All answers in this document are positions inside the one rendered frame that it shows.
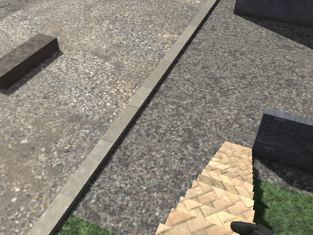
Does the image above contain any robot right hand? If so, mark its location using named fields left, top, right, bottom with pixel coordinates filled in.
left=230, top=221, right=274, bottom=235

